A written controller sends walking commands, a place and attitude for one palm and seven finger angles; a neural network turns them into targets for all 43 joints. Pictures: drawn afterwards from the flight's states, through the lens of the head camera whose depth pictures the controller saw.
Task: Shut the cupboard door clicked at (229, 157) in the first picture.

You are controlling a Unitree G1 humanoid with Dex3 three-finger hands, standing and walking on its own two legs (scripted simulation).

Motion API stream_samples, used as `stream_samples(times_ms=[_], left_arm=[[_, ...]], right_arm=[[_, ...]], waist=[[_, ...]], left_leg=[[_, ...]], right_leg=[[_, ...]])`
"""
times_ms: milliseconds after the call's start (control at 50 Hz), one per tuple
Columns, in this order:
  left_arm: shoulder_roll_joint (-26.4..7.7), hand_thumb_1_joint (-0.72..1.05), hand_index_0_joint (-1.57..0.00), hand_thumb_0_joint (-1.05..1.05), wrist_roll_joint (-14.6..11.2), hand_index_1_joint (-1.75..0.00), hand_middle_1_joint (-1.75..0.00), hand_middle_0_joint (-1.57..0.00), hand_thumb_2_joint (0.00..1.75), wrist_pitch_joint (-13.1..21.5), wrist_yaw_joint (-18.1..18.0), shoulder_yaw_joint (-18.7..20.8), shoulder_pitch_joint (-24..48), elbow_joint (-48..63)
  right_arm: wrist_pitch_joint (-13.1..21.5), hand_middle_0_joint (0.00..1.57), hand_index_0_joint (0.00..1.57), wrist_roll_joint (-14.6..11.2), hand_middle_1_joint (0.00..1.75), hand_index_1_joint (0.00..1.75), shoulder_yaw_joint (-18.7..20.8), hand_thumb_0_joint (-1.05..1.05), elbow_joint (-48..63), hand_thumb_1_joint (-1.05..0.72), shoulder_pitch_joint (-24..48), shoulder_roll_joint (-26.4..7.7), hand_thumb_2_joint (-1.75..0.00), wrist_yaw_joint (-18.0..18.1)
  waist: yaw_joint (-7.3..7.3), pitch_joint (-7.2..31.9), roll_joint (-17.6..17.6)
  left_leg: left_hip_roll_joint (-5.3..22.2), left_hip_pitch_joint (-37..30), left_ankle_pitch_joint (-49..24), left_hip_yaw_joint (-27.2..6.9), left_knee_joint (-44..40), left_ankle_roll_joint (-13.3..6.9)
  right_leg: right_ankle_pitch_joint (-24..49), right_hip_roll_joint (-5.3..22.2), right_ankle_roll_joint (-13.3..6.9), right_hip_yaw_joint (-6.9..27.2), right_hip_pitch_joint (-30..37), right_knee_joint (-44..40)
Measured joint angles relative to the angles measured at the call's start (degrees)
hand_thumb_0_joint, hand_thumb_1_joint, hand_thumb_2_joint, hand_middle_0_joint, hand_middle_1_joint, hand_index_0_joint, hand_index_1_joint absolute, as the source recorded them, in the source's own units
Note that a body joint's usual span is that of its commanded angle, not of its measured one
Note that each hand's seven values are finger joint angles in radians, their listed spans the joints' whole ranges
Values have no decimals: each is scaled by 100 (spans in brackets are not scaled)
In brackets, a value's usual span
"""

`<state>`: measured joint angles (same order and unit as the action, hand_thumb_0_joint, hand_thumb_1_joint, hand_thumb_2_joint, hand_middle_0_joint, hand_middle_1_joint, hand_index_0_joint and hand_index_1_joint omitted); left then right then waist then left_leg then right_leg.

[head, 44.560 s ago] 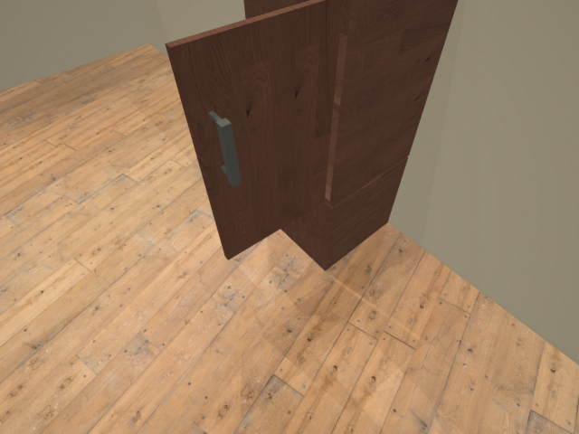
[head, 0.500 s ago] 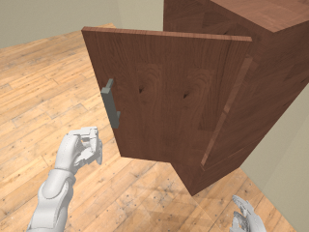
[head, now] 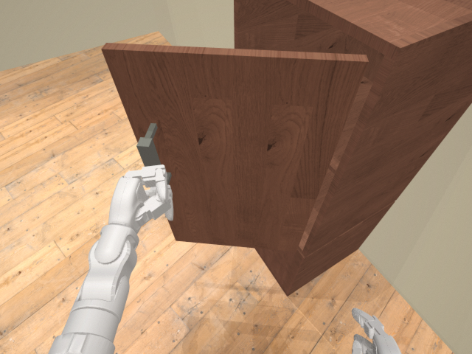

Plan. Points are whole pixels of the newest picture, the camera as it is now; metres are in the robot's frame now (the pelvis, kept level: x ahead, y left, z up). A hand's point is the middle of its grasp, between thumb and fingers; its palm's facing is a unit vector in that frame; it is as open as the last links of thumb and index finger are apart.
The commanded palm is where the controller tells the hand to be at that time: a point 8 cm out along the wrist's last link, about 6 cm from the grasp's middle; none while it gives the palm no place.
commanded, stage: bring the fist close to the handle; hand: left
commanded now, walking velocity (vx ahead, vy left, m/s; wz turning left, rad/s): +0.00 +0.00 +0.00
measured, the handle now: (158, 163) +0.43 +0.16 +0.07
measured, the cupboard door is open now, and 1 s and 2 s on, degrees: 53 45 29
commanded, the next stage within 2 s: push the door shut along its arc in 0.30 s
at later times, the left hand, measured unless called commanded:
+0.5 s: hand (162, 205) +0.34 +0.14 +0.07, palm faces -0.09 -1.00 -0.03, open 3.1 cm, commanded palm +0.33 +0.19 +0.08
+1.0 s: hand (171, 174) +0.40 +0.13 +0.08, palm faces -0.20 -0.98 -0.04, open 3.2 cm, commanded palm +0.41 +0.17 +0.08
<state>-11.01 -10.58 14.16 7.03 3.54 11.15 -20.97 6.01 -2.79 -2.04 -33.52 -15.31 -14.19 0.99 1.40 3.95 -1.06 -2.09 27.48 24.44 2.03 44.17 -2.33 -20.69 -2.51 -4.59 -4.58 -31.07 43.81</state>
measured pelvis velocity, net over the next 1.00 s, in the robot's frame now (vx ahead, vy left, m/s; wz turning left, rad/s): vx -0.02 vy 0.02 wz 0.02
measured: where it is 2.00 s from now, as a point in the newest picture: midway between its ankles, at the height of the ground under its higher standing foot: outside the picture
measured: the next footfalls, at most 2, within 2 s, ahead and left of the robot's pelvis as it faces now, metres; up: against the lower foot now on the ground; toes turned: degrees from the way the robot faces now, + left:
none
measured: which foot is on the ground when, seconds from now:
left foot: down 0.00-1.00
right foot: down 0.00-1.00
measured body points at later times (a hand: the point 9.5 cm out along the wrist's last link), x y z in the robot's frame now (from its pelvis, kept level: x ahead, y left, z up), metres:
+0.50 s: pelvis +0.00 +0.01 +0.00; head +0.03 +0.00 +0.45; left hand +0.34 +0.19 +0.08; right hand +0.14 -0.24 -0.10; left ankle -0.02 +0.09 -0.71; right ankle +0.01 -0.07 -0.71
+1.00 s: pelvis -0.02 +0.02 -0.01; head +0.04 +0.01 +0.44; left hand +0.41 +0.19 +0.08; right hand +0.06 -0.24 -0.12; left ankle -0.02 +0.09 -0.71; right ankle +0.01 -0.07 -0.71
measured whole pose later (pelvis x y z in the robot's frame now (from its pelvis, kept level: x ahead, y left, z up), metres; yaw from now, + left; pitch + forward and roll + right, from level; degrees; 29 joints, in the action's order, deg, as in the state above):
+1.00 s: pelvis -0.02 +0.02 -0.01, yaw +1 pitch +10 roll +0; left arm -15.1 -11.1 20.5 14.0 4.1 38.1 -53.1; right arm 3.0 -3.0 -1.8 -37.4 -18.9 -15.7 1.0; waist 3.8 3.3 -0.9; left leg -3.4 34.1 23.5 1.5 47.3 -3.7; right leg -19.7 -0.9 -3.5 -5.4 -36.8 46.0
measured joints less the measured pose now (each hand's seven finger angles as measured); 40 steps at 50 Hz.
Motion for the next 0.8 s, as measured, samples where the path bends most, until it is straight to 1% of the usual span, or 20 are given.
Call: stream_samples(times_ms=[200, 340, 420, 480, 600, 800], left_arm=[[9, 90, -130, 2, -29, -150, -150, -130, 90, 99, 33, 61, -99, -133], [-41, 90, -130, 2, -54, -150, -150, -130, 90, 227, 69, 112, -37, -210], [-30, 90, -130, 2, -79, -150, -150, -130, 90, 223, 119, 83, -39, -225], [-20, 90, -130, 2, -51, -150, -150, -130, 90, 210, 142, 30, 5, -288], [-71, 90, -130, 2, 7, -150, -150, -130, 90, 217, 220, -99, 559, -769], [-202, 90, -132, 2, -28, -150, -150, -133, 90, 368, 464, 16, 1587, -1941]], right_arm=[[-154, 20, 20, -17, 30, 30, 47, 1, 6, -91, -111, -36, -90, -11], [-148, 20, 20, -26, 30, 30, 63, 1, -36, -91, -54, -36, -90, 9], [-141, 20, 20, -39, 30, 30, 70, 1, -2, -91, -46, -42, -90, 4], [-144, 20, 20, -41, 30, 30, 55, 1, 20, -91, -22, -47, -90, 8], [-147, 20, 20, -38, 30, 30, 10, 1, -29, -91, 70, -38, -90, 38], [-247, 20, 20, -37, 30, 30, -10, 1, -162, -91, -89, -57, -90, 14]], waist=[[-1, -15, -24], [-4, -25, -7], [-18, -3, -20], [-19, -7, -25], [15, -66, -2], [101, -47, 5]], left_leg=[[5, -74, -33, 39, -102, -11], [8, -68, -47, 28, -99, -18], [-4, -82, -56, 26, -109, -31], [-19, -74, -60, 16, -95, -45], [-50, 29, -62, -18, 2, -65], [-87, 273, -84, -21, 110, -100]], right_leg=[[36, -12, 13, 45, 54, -80], [64, -14, 18, 33, 65, -110], [75, -3, 31, 33, 85, -125], [75, 14, 44, 22, 86, -117], [73, 53, 59, -18, 8, -42], [95, 99, 86, -31, -220, 53]])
